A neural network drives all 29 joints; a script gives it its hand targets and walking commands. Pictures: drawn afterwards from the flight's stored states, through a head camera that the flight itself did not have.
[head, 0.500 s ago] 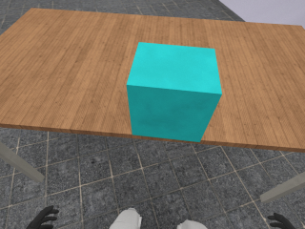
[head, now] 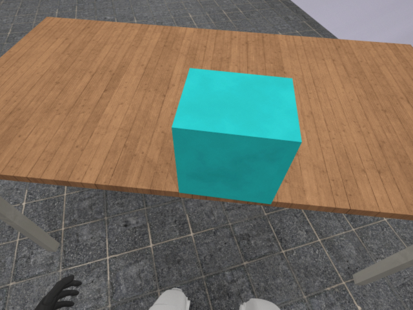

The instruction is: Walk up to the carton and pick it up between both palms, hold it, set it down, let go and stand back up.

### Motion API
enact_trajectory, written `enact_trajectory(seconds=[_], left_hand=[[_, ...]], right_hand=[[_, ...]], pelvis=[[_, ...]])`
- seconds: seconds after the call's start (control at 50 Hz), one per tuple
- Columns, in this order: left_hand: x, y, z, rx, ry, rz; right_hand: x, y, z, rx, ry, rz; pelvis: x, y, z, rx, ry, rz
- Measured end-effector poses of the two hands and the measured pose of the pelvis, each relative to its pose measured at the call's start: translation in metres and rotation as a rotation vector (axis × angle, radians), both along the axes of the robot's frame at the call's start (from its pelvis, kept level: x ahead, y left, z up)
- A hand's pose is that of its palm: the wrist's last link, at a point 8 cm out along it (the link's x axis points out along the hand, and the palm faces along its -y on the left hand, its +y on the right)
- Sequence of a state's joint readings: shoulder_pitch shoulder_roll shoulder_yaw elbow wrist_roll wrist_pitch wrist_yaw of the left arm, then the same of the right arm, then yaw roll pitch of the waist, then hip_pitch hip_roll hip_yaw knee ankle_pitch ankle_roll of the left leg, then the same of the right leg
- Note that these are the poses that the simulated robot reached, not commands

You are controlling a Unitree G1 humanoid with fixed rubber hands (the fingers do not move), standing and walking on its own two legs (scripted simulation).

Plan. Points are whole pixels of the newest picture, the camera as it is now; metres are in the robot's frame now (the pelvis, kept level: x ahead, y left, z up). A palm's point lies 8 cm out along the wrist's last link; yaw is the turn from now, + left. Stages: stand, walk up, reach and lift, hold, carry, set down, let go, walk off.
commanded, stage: walk up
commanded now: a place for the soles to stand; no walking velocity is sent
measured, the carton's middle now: (232, 139) +0.43 -0.01 +0.09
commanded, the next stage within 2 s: reach and lift in 0.54 s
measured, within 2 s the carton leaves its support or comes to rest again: neither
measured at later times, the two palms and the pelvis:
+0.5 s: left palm out of the picture +0.12 +0.31 -0.07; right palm out of the picture +0.12 -0.34 -0.06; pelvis +0.01 -0.02 +0.00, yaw +0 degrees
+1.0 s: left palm (69, 262) +0.20 +0.28 -0.02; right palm out of the picture +0.14 -0.29 -0.04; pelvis +0.01 -0.02 +0.03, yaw +0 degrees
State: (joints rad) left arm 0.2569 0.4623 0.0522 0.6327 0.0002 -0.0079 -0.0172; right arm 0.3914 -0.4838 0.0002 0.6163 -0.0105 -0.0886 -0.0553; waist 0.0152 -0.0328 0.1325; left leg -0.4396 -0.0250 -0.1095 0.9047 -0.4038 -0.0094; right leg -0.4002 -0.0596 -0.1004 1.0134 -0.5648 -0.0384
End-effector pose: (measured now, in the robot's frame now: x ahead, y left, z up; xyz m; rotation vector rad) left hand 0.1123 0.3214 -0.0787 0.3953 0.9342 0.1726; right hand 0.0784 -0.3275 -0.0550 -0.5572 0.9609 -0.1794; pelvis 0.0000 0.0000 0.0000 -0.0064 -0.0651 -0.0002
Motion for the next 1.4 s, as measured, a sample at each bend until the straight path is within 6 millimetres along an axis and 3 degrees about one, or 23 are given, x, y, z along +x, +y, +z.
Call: enact_trajectory(seconds=[0.12, 0.24, 0.42, 0.54, 0.58, 0.62, 0.68, 0.74, 0.78, 0.98, 1.16, 1.4], left_hand=[[-0.004, -0.013, 0.001, 0.022, 0.017, 0.0], [0.001, -0.009, 0.0, 0.026, 0.019, 0.001], [0.01, -0.014, 0.004, 0.03, -0.013, -0.001], [0.006, -0.014, 0.005, 0.033, -0.002, 0.002], [0.008, -0.01, -0.003, 0.05, 0.08, 0.024], [0.018, -0.007, -0.006, 0.059, 0.136, 0.057], [0.051, -0.012, 0.002, 0.053, 0.09, 0.054], [0.079, -0.023, 0.016, 0.03, 0.009, 0.02], [0.087, -0.03, 0.026, 0.012, -0.019, 0.005], [0.086, -0.04, 0.058, -0.009, -0.083, -0.016], [0.087, -0.05, 0.072, -0.043, -0.17, -0.055], [0.109, -0.054, 0.099, -0.085, -0.313, -0.106]], right_hand=[[0.02, -0.012, -0.009, 0.023, -0.022, -0.008], [0.044, -0.006, -0.006, 0.027, -0.07, 0.016], [0.039, -0.011, -0.009, 0.032, -0.068, 0.012], [0.048, -0.011, -0.009, 0.036, -0.073, 0.014], [0.052, -0.01, -0.013, 0.044, -0.107, 0.024], [0.059, -0.003, -0.019, 0.084, -0.138, 0.014], [0.075, 0.016, -0.019, 0.138, -0.21, 0.031], [0.085, 0.031, -0.015, 0.174, -0.261, 0.039], [0.084, 0.036, -0.01, 0.19, -0.271, 0.034], [0.064, 0.034, 0.017, 0.181, -0.286, 0.011], [0.053, 0.049, 0.04, 0.182, -0.378, -0.043], [0.062, 0.075, 0.068, 0.225, -0.484, -0.123]], pelvis=[[0.005, -0.015, -0.003, 0.012, 0.005, -0.006], [0.011, -0.012, -0.004, 0.007, 0.014, -0.005], [0.011, -0.017, -0.005, 0.014, 0.0, -0.003], [0.012, -0.018, -0.004, 0.016, 0.004, -0.001], [0.013, -0.015, -0.005, 0.009, 0.005, -0.005], [0.013, -0.013, -0.005, 0.005, 0.004, -0.007], [0.012, -0.012, -0.005, 0.003, 0.004, -0.007], [0.012, -0.012, -0.001, 0.003, 0.006, -0.007], [0.012, -0.012, 0.005, 0.005, 0.004, -0.006], [0.007, -0.015, 0.031, 0.018, -0.029, -0.005], [-0.005, -0.017, 0.035, 0.025, -0.052, -0.012], [-0.011, -0.004, 0.036, 0.023, -0.074, -0.041]])
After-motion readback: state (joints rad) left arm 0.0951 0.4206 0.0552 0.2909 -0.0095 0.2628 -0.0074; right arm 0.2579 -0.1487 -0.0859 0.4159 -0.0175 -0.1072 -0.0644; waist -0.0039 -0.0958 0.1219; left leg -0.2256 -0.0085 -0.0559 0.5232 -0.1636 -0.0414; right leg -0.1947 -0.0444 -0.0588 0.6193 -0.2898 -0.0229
